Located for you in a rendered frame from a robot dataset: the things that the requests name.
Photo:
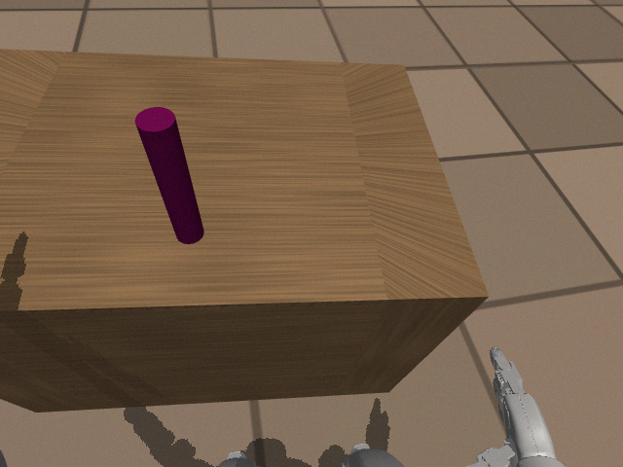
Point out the right robot hand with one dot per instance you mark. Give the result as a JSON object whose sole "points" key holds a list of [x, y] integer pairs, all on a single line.
{"points": [[526, 430]]}

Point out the can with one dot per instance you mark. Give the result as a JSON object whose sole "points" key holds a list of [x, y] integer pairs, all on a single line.
{"points": [[160, 136]]}

